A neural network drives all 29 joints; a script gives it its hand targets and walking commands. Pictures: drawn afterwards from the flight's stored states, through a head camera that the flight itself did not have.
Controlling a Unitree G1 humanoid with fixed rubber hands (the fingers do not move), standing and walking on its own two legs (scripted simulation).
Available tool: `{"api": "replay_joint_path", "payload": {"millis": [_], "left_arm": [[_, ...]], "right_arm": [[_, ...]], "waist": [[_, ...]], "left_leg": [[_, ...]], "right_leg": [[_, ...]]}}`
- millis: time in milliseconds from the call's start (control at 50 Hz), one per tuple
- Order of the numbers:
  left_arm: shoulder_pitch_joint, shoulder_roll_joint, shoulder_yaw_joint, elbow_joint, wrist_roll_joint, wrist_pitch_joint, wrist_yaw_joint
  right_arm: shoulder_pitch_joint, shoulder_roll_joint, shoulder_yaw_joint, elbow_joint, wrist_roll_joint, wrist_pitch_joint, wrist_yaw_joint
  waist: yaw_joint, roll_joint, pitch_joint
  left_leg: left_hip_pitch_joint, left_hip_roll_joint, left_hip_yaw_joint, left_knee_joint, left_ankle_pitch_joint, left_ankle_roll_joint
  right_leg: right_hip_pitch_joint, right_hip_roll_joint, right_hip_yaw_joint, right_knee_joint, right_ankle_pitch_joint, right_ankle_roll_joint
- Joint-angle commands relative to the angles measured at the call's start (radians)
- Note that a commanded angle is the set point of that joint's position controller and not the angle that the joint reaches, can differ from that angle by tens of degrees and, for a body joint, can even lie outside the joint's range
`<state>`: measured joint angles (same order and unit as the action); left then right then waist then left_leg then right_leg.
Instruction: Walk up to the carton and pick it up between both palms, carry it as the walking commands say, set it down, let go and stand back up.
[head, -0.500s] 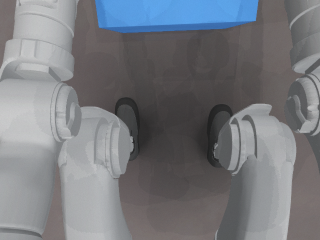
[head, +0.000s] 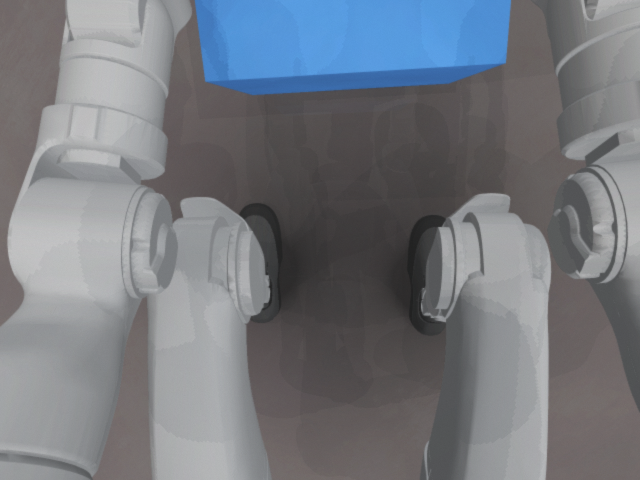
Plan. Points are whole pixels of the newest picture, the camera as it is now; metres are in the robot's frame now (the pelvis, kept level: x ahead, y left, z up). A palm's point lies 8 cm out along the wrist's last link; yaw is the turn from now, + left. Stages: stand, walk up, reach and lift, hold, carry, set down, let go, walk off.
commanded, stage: reach and lift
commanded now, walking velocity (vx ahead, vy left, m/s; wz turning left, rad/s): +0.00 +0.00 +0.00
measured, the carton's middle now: out of the picture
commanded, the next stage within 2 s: none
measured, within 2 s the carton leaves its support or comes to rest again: neither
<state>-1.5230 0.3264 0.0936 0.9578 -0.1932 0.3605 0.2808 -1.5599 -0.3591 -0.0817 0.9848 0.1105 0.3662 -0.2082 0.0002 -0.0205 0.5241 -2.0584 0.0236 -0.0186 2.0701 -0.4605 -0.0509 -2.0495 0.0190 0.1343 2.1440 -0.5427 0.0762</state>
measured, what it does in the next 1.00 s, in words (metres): rises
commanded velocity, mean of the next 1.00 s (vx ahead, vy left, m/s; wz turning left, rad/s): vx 0.00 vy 0.00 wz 0.00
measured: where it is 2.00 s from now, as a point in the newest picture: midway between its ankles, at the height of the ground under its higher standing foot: (344, 289)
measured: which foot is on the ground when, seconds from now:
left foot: down 0.00-1.00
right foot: down 0.00-1.00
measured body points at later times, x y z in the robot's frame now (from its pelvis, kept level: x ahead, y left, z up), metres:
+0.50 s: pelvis -0.01 +0.00 +0.04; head +0.32 -0.02 +0.33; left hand +0.55 +0.15 -0.06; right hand +0.56 -0.18 -0.06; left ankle +0.16 +0.14 -0.36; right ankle +0.13 -0.15 -0.36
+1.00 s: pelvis -0.02 +0.00 +0.09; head +0.30 -0.02 +0.39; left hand +0.54 +0.15 +0.01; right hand +0.54 -0.18 +0.01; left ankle +0.16 +0.14 -0.36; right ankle +0.13 -0.15 -0.36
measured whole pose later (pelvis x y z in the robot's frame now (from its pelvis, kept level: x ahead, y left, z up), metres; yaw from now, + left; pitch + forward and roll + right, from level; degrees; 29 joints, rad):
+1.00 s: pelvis -0.02 +0.00 +0.09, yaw -2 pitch +19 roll +3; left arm -1.39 0.27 0.19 0.81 -0.09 0.51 0.27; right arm -1.47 -0.29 -0.13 0.89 0.07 0.48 -0.26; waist 0.00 -0.02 0.52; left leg -1.70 0.02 -0.02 1.78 -0.40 -0.05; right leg -1.71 0.02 0.12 1.85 -0.47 0.08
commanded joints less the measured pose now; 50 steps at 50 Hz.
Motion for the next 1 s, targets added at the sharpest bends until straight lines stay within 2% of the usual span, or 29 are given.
{"api": "replay_joint_path", "payload": {"millis": [0,20,40,60,80,120,180,220,240,300,340,360,380,400,440,460,500,540,560,580,600,620,660,740,780,800,840,900,980], "left_arm": [[-0.771,-1.126,-0.206,-0.388,-0.063,-0.064,-0.457],[-0.759,-1.138,-0.218,-0.374,-0.081,-0.061,-0.46],[-0.757,-1.105,-0.213,-0.413,-0.077,-0.057,-0.459],[-0.771,-1.124,-0.232,-0.481,-0.093,-0.048,-0.455],[-0.84,-1.098,-0.247,-0.523,-0.099,-0.044,-0.453],[-0.835,-1.119,-0.259,-0.517,-0.107,-0.037,-0.451],[-0.695,-1.135,-0.216,-0.41,-0.073,-0.022,-0.456],[-0.786,-1.114,-0.221,-0.487,-0.087,-0.026,-0.46],[-0.813,-1.082,-0.21,-0.527,-0.061,-0.035,-0.461],[-0.846,-1.131,-0.253,-0.58,-0.105,-0.02,-0.473],[-0.798,-1.077,-0.214,-0.57,-0.079,-0.025,-0.465],[-0.822,-1.138,-0.266,-0.586,-0.109,-0.011,-0.467],[-0.787,-1.132,-0.248,-0.54,-0.07,-0.004,-0.471],[-0.707,-1.189,-0.245,-0.434,-0.076,0.012,-0.474],[-0.696,-1.148,-0.176,-0.423,-0.063,0.008,-0.475],[-0.771,-1.169,-0.228,-0.496,-0.081,0.005,-0.483],[-0.772,-1.16,-0.181,-0.503,-0.049,0.013,-0.482],[-0.738,-1.167,-0.183,-0.526,-0.044,0.018,-0.489],[-0.7,-1.206,-0.218,-0.475,-0.052,0.033,-0.493],[-0.747,-1.172,-0.206,-0.499,-0.046,0.026,-0.496],[-0.745,-1.16,-0.195,-0.533,-0.048,0.015,-0.493],[-0.742,-1.219,-0.264,-0.588,-0.08,0.03,-0.488],[-0.881,-1.164,-0.233,-0.59,-0.082,0.037,-0.486],[-0.7,-1.205,-0.182,-0.46,-0.046,0.053,-0.498],[-0.779,-1.229,-0.285,-0.602,-0.09,0.058,-0.495],[-0.789,-1.225,-0.256,-0.546,-0.092,0.068,-0.495],[-0.77,-1.201,-0.247,-0.587,-0.072,0.062,-0.489],[-0.695,-1.23,-0.245,-0.541,-0.05,0.07,-0.498],[-0.716,-1.213,-0.247,-0.585,-0.06,0.08,-0.496]], "right_arm": [[-0.723,1.144,0.195,-0.383,0.148,-0.08,0.427],[-0.748,1.117,0.21,-0.405,0.151,-0.083,0.428],[-0.822,1.103,0.254,-0.501,0.18,-0.082,0.43],[-0.84,1.1,0.244,-0.576,0.202,-0.079,0.425],[-0.753,1.13,0.227,-0.477,0.172,-0.054,0.419],[-0.782,1.116,0.235,-0.485,0.183,-0.056,0.422],[-0.784,1.135,0.245,-0.512,0.184,-0.053,0.423],[-0.796,1.148,0.251,-0.502,0.186,-0.044,0.425],[-0.705,1.214,0.244,-0.419,0.188,-0.031,0.431],[-0.713,1.197,0.228,-0.467,0.176,-0.022,0.415],[-0.71,1.216,0.25,-0.483,0.199,-0.02,0.425],[-0.746,1.201,0.25,-0.511,0.192,-0.025,0.42],[-0.755,1.204,0.245,-0.505,0.193,-0.025,0.426],[-0.8,1.161,0.245,-0.568,0.182,-0.034,0.424],[-0.811,1.186,0.248,-0.564,0.173,-0.027,0.427],[-0.813,1.219,0.246,-0.537,0.193,-0.023,0.424],[-0.76,1.224,0.221,-0.447,0.155,-0.008,0.437],[-0.714,1.254,0.21,-0.449,0.172,0.0,0.444],[-0.735,1.239,0.223,-0.516,0.162,-0.005,0.443],[-0.692,1.24,0.193,-0.438,0.139,-0.001,0.443],[-0.711,1.282,0.24,-0.479,0.175,0.001,0.445],[-0.781,1.228,0.294,-0.663,0.198,-0.004,0.442],[-0.786,1.2,0.223,-0.476,0.177,0.014,0.448],[-0.797,1.255,0.264,-0.544,0.178,0.013,0.455],[-0.748,1.216,0.263,-0.572,0.19,0.018,0.457],[-0.696,1.226,0.227,-0.486,0.145,0.036,0.453],[-0.708,1.243,0.244,-0.509,0.189,0.026,0.46],[-0.73,1.279,0.282,-0.575,0.195,0.027,0.461],[-0.72,1.28,0.274,-0.581,0.199,0.042,0.461]], "waist": [[0.005,0.01,-2.286],[-0.025,-0.013,-2.296],[0.014,-0.051,-2.408],[-0.006,-0.004,-2.52],[-0.052,-0.044,-2.536],[-0.057,-0.008,-2.517],[0.006,-0.041,-2.445],[-0.017,-0.074,-2.501],[0.023,-0.042,-2.46],[-0.032,-0.019,-2.559],[0.023,-0.032,-2.541],[-0.023,-0.02,-2.594],[0.005,0.013,-2.554],[-0.017,-0.012,-2.536],[0.021,-0.091,-2.458],[0.003,-0.031,-2.524],[0.004,-0.075,-2.426],[0.04,-0.009,-2.51],[-0.018,-0.017,-2.581],[-0.023,-0.013,-2.542],[0.032,-0.042,-2.576],[-0.003,-0.036,-2.765],[-0.001,0.019,-2.594],[0.045,-0.051,-2.567],[-0.017,0.041,-2.718],[-0.054,-0.013,-2.64],[0.009,0.041,-2.686],[0.047,-0.039,-2.713],[0.044,0.0,-2.72]], "left_leg": [[0.854,-0.157,0.174,-0.195,0.222,0.028],[0.847,-0.156,0.161,-0.185,0.217,0.029],[0.881,-0.155,0.172,-0.187,0.254,0.037],[1.003,-0.163,0.158,-0.207,0.289,0.039],[1.007,-0.155,0.15,-0.207,0.271,0.035],[1.004,-0.16,0.159,-0.21,0.256,0.027],[0.978,-0.157,0.153,-0.233,0.284,0.038],[0.978,-0.16,0.149,-0.247,0.246,0.039],[0.972,-0.153,0.171,-0.244,0.224,0.036],[1.023,-0.161,0.152,-0.264,0.242,0.029],[1.024,-0.15,0.161,-0.268,0.267,0.034],[1.095,-0.158,0.146,-0.289,0.261,0.03],[1.103,-0.159,0.154,-0.295,0.254,0.027],[1.075,-0.162,0.146,-0.294,0.251,0.027],[0.981,-0.165,0.133,-0.32,0.183,0.052],[0.994,-0.161,0.149,-0.319,0.164,0.037],[1.012,-0.162,0.135,-0.361,0.141,0.04],[1.07,-0.173,0.151,-0.368,0.202,0.035],[1.078,-0.173,0.145,-0.354,0.208,0.026],[1.065,-0.164,0.142,-0.372,0.201,0.023],[1.09,-0.165,0.161,-0.365,0.221,0.032],[1.206,-0.169,0.135,-0.354,0.305,0.027],[1.137,-0.157,0.124,-0.412,0.137,0.016],[1.097,-0.169,0.136,-0.429,0.146,0.035],[1.241,-0.169,0.137,-0.425,0.218,0.012],[1.23,-0.164,0.111,-0.452,0.199,0.011],[1.231,-0.169,0.142,-0.448,0.227,0.01],[1.211,-0.176,0.13,-0.462,0.215,0.024],[1.262,-0.172,0.126,-0.504,0.198,0.02]], "right_leg": [[0.684,0.086,-0.288,-0.267,0.236,-0.058],[0.713,0.085,-0.288,-0.27,0.246,-0.063],[0.764,0.087,-0.288,-0.279,0.274,-0.049],[0.802,0.097,-0.295,-0.278,0.295,-0.054],[0.815,0.097,-0.299,-0.28,0.293,-0.046],[0.809,0.099,-0.297,-0.298,0.275,-0.054],[0.806,0.101,-0.287,-0.3,0.287,-0.05],[0.835,0.101,-0.295,-0.321,0.265,-0.044],[0.839,0.098,-0.269,-0.341,0.242,-0.046],[0.89,0.113,-0.277,-0.348,0.281,-0.057],[0.907,0.109,-0.272,-0.355,0.289,-0.047],[0.902,0.113,-0.282,-0.362,0.285,-0.049],[0.846,0.115,-0.287,-0.367,0.264,-0.05],[0.852,0.114,-0.281,-0.38,0.257,-0.053],[0.893,0.109,-0.264,-0.393,0.206,-0.052],[0.924,0.114,-0.265,-0.411,0.213,-0.053],[0.848,0.124,-0.282,-0.437,0.17,-0.054],[0.876,0.13,-0.264,-0.442,0.216,-0.058],[0.914,0.129,-0.279,-0.451,0.238,-0.053],[0.913,0.132,-0.28,-0.451,0.242,-0.052],[0.956,0.128,-0.276,-0.441,0.252,-0.041],[1.008,0.13,-0.284,-0.435,0.314,-0.046],[0.901,0.127,-0.268,-0.472,0.158,-0.066],[0.959,0.121,-0.264,-0.515,0.165,-0.048],[0.965,0.134,-0.279,-0.512,0.224,-0.061],[0.951,0.135,-0.287,-0.518,0.21,-0.059],[0.986,0.134,-0.262,-0.527,0.235,-0.06],[1.057,0.137,-0.252,-0.547,0.23,-0.059],[1.074,0.142,-0.252,-0.578,0.215,-0.055]]}}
